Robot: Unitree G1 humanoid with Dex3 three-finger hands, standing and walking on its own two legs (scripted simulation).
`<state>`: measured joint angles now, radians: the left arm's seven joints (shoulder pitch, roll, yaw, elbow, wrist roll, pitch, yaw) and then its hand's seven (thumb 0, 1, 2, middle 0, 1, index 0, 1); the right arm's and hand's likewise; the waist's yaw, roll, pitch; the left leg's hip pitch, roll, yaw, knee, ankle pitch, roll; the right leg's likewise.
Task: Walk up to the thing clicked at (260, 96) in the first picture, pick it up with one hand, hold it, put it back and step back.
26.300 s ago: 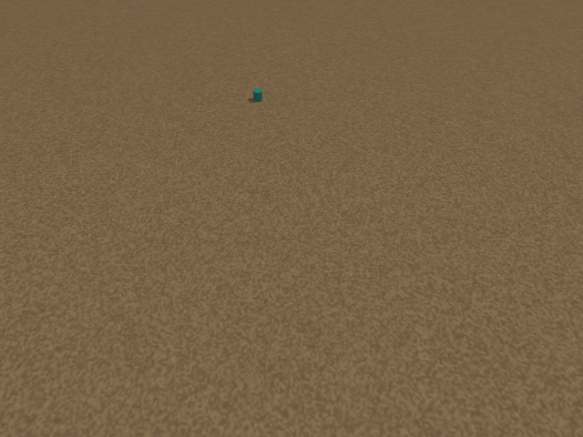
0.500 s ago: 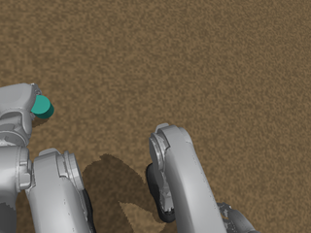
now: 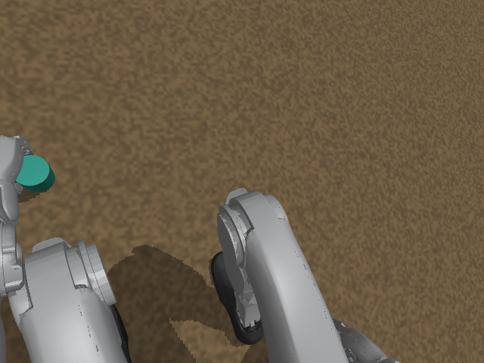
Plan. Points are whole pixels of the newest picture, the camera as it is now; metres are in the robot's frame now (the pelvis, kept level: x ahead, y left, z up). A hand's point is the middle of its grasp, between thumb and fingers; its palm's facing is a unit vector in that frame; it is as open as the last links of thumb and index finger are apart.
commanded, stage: rest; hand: left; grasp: from above
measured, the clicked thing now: (34, 174) +0.45 +0.24 -0.26
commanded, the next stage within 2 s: open in 0.28 s
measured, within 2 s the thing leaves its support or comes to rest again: neither
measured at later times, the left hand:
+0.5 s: hand (5, 179) +0.44 +0.27 -0.21, palm faces -0.43 -0.12 -0.90, open 7.2 cm
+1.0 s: hand (6, 179) +0.44 +0.27 -0.22, palm faces -0.43 -0.12 -0.89, open 12.8 cm
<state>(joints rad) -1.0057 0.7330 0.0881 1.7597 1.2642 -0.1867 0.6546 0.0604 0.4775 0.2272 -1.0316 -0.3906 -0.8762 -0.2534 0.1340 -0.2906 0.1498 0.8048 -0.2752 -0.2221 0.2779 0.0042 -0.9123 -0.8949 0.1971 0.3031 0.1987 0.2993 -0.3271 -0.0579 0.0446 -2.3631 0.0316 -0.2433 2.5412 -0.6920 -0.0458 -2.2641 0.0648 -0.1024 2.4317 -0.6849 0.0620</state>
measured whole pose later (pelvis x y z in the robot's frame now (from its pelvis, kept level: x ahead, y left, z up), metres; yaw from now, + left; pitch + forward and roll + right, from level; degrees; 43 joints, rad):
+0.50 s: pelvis +0.00 +0.00 +0.00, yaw -2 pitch +27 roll -11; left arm -1.02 0.77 0.03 1.79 1.22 -0.16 0.68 0.04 0.47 0.22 -0.97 -0.39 -0.87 -0.28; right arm 0.12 -0.31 0.20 0.79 -0.28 -0.30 0.33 0.00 -0.91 -0.90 0.20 0.30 0.20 0.30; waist -0.34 -0.08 0.07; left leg -2.35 0.04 -0.27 2.55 -0.70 -0.04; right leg -2.24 0.08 -0.12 2.42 -0.68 0.07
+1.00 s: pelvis +0.00 +0.00 +0.00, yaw -2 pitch +27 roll -12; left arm -1.03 0.78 0.02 1.79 1.21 -0.16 0.68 0.00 -0.31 0.79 -0.32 -0.80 -0.30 -0.81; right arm 0.11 -0.32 0.21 0.78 -0.28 -0.32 0.34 0.00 -0.91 -0.90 0.20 0.30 0.20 0.30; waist -0.35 -0.09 0.09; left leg -2.34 0.04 -0.28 2.54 -0.70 -0.04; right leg -2.23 0.08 -0.13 2.40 -0.68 0.07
